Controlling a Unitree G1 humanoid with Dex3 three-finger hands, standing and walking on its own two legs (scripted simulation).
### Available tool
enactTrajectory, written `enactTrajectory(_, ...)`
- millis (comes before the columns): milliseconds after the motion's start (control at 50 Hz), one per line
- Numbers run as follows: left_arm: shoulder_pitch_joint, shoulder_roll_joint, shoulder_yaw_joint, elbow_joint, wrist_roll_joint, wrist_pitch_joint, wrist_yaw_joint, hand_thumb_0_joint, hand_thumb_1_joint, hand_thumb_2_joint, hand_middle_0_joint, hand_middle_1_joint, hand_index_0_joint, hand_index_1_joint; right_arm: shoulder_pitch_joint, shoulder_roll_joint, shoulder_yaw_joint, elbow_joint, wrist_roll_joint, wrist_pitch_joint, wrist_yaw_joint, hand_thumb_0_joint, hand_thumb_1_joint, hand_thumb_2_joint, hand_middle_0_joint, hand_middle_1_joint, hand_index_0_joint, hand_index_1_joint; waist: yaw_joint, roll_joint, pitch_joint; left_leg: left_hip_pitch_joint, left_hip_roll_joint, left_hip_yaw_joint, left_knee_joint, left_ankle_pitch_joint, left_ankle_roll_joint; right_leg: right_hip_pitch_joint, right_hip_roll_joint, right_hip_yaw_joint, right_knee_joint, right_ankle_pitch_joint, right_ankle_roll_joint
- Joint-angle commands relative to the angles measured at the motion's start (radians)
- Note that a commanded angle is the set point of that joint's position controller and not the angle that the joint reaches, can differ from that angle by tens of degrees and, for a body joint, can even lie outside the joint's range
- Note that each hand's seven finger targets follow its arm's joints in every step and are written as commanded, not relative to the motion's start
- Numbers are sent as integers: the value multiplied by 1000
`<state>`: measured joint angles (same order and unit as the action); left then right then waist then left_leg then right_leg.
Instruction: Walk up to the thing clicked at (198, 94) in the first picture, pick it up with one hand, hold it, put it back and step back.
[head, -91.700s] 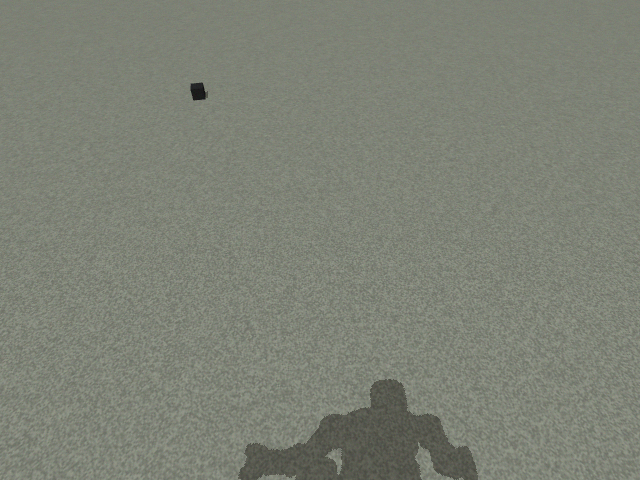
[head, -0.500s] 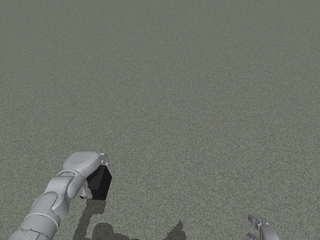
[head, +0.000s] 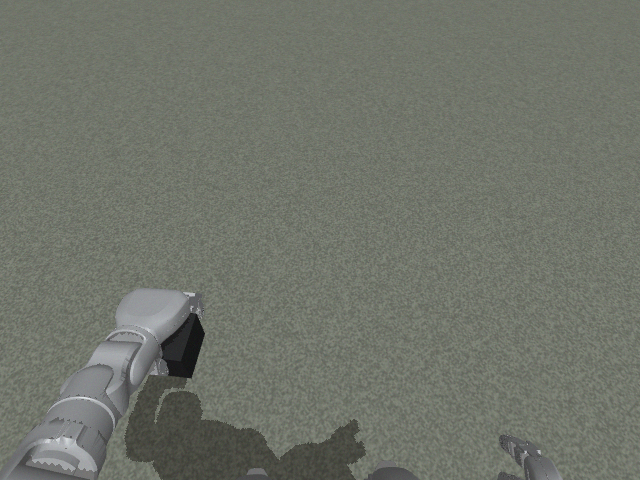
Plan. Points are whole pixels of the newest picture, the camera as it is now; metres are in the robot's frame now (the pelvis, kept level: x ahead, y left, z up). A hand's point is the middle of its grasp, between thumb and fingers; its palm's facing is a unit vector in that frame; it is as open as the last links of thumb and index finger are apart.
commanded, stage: crouch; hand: left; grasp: from above
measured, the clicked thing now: (170, 343) +0.34 +0.23 -0.12
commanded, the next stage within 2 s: lower in 1.60 s
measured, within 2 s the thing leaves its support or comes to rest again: neither
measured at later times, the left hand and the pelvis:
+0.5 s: hand (195, 349) +0.40 +0.25 -0.32, palm faces -0.45 +0.07 -0.89, open 10.1 cm; pelvis -0.06 +0.02 -0.20, yaw -1 degrees
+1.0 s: hand (206, 358) +0.43 +0.27 -0.47, palm faces -0.47 +0.03 -0.88, open 10.0 cm; pelvis -0.06 +0.01 -0.32, yaw -3 degrees
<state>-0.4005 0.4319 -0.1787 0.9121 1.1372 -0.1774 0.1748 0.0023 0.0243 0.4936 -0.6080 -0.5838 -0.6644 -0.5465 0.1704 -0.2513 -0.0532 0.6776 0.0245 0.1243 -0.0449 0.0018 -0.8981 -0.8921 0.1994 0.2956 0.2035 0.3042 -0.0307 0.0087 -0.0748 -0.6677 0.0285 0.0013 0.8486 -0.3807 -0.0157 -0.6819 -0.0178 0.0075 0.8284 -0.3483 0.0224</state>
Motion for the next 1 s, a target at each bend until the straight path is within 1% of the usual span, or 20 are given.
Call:
enactTrajectory(0, -426, 187, 77, -31, 35, -4, 122, 0, 328, 667, -739, -676, -770, -645, 63, -153, -64, -71, -21, -28, 6, 0, -911, -900, 199, 300, 200, 300, -53, 14, -347, -66, -49, 31, 139, 156, 24, -93, 31, -3, 84, 143, -36)
enactTrajectory(20, -445, 176, 66, 26, 43, 0, 134, 0, 324, 662, -739, -668, -769, -639, 72, -158, -65, -71, -23, -32, 7, 0, -910, -900, 199, 300, 200, 300, -71, 2, -354, -111, -49, 29, 172, 115, 25, -136, 32, -5, 113, 103, -35)
enactTrajectory(40, -507, 211, 83, 32, 49, -1, 146, 0, 321, 660, -729, -686, -763, -651, 81, -160, -66, -68, -26, -35, 8, 0, -911, -900, 199, 300, 200, 300, -68, 1, -376, -174, -51, 27, 203, 76, 26, -169, 33, -7, 142, 69, -35)
enactTrajectory(60, -547, 256, 102, 37, 62, -1, 159, 0, 328, 640, -736, -673, -772, -637, 90, -167, -66, -62, -30, -39, 9, 0, -911, -900, 199, 300, 200, 300, -65, 34, -426, -201, -49, 24, 242, 73, 26, -208, 33, -7, 186, 62, -37)
enactTrajectory(120, -627, 271, 114, 75, 60, 9, 179, 0, 359, 646, -746, -676, -786, -636, 116, -174, -67, -50, -42, -57, 10, 0, -908, -898, 199, 299, 200, 299, -81, 83, -523, -268, -41, -1, 343, 57, 27, -344, 35, -21, 301, 35, -44)
enactTrajectory(160, -632, 262, 111, 121, 57, 19, 182, 0, 370, 650, -753, -677, -794, -636, 132, -177, -70, -41, -48, -69, 7, 0, -906, -898, 199, 299, 200, 299, -92, 79, -570, -341, -40, -12, 409, 44, 31, -407, 35, -28, 368, 23, -47)
enactTrajectory(260, -689, 335, 161, 116, 57, 34, 169, 0, 339, 601, -713, -682, -763, -631, 165, -193, -79, -40, -55, -90, 7, 0, -905, -897, 199, 299, 200, 299, -89, 155, -702, -407, -30, -56, 497, 12, 14, -563, 30, -49, 530, -24, -61)
enactTrajectory(320, -742, 350, 165, 153, 69, 40, 155, 0, 379, 622, -759, -669, -803, -625, 180, -192, -78, -27, -57, -97, 9, 0, -906, -898, 199, 299, 200, 299, -116, 154, -694, -507, -30, -55, 560, -59, 18, -643, 33, -54, 586, -76, -61)
enactTrajectory(400, -755, 401, 196, 207, 65, 29, 131, 0, 385, 602, -735, -684, -790, -628, 192, -202, -72, -32, -61, -110, 20, 0, -903, -897, 199, 299, 200, 299, -139, 119, -651, -651, -37, -75, 631, -201, 28, -759, 29, -59, 650, -188, -59)
enactTrajectory(460, -809, 403, 198, 209, 61, -1, 118, 0, 373, 557, -705, -686, -772, -618, 185, -202, -58, -24, -68, -125, 33, 0, -902, -896, 200, 299, 200, 299, -164, 117, -651, -723, -41, -103, 690, -256, 31, -852, 26, -71, 721, -227, -58)
enactTrajectory(480, -808, 441, 211, 223, 70, -13, 115, 0, 389, 555, -719, -693, -787, -623, 186, -211, -55, -24, -68, -128, 38, 0, -903, -897, 200, 299, 200, 299, -164, 137, -652, -734, -41, -105, 704, -262, 29, -875, 24, -72, 741, -232, -58)
enactTrajectory(540, -879, 471, 230, 178, 86, -50, 120, 0, 434, 560, -756, -678, -822, -610, 203, -216, -48, -12, -77, -138, 48, 0, -903, -897, 200, 299, 200, 299, -179, 173, -717, -764, -42, -95, 777, -237, 29, -921, 20, -75, 795, -212, -57)
enactTrajectory(600, -868, 502, 256, 188, 103, -67, 143, 0, 439, 548, -765, -674, -833, -605, 216, -219, -35, -1, -90, -147, 64, 0, -907, -899, 199, 299, 200, 299, -175, 218, -749, -786, -47, -77, 844, -167, 25, -949, 16, -73, 849, -163, -57)
enactTrajectory(720, -894, 532, 279, 177, 139, -69, 153, 0, 410, 524, -761, -631, -821, -570, 258, -241, -39, 17, -111, -146, 106, 0, -916, -904, 199, 299, 200, 299, -183, 318, -840, -687, -38, -77, 959, 83, 15, -1023, 10, -87, 952, -23, -59)
enactTrajectory(740, -929, 543, 281, 145, 141, -71, 155, 0, 409, 528, -760, -642, -820, -580, 261, -236, -39, 19, -115, -144, 111, 0, -918, -904, 199, 299, 200, 299, -182, 328, -868, -703, -39, -63, 978, 73, 19, -1009, 15, -87, 960, -20, -60)
enactTrajectory(760, -873, 543, 290, 205, 142, -65, 156, 0, 411, 542, -768, -643, -826, -584, 264, -240, -38, 22, -118, -142, 118, 0, -921, -905, 199, 299, 200, 299, -176, 316, -824, -719, -39, -65, 987, 79, 18, -1023, 11, -86, 968, -19, -58)
enactTrajectory(800, -905, 516, 281, 189, 132, -67, 149, 0, 440, 610, -788, -682, -842, -627, 266, -241, -39, 20, -123, -141, 129, 0, -919, -904, 199, 299, 200, 299, -203, 315, -810, -744, -37, -69, 1005, 66, 19, -1040, 11, -94, 985, -26, -57)
enactTrajectory(860, -941, 547, 286, 162, 132, -71, 140, 0, 464, 610, -804, -678, -857, -623, 264, -247, -43, 15, -125, -136, 140, 0, -920, -904, 199, 300, 200, 300, -207, 326, -831, -762, -35, -63, 1040, 73, 24, -1040, 17, -99, 1011, -19, -57)
enactTrajectory(900, -869, 543, 285, 244, 137, -67, 134, 0, 477, 633, -810, -691, -862, -636, 268, -247, -37, 11, -128, -132, 150, 0, -919, -904, 199, 300, 200, 300, -209, 267, -778, -823, -37, -61, 1059, 54, 29, -1033, 18, -100, 1025, -25, -54)
enactTrajectory(980, -957, 594, 297, 225, 140, -83, 131, 0, 499, 613, -820, -704, -879, -643, 256, -250, -28, 12, -133, -128, 155, 0, -922, -904, 199, 300, 200, 300, -218, 278, -777, -899, -42, -41, 1107, 14, 39, -1027, 24, -96, 1052, -25, -51)
